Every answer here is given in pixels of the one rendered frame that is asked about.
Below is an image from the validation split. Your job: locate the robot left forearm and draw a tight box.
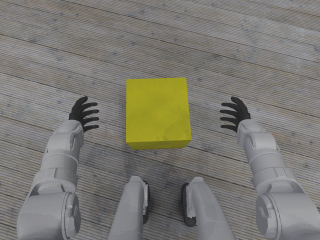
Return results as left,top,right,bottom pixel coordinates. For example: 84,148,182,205
16,119,84,239

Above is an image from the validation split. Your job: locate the robot right upper arm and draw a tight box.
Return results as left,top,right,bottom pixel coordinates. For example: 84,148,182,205
255,192,320,240

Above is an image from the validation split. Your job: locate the right robot shin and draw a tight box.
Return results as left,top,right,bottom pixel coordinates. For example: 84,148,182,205
186,177,204,217

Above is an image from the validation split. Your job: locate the robot left upper arm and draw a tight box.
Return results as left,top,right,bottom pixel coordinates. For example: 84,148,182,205
18,191,81,240

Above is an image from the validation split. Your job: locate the right robot thigh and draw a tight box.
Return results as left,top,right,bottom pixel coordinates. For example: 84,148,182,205
186,182,237,240

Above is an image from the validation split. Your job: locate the left robot hand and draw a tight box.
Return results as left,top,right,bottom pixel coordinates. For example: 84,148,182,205
68,96,99,132

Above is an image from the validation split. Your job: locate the robot right forearm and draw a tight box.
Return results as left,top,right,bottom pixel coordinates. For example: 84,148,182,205
237,119,320,219

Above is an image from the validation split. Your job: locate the carton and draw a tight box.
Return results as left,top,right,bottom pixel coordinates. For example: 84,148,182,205
126,77,192,150

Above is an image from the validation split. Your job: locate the right robot hand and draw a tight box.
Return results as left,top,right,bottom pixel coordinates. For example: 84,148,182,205
220,96,251,133

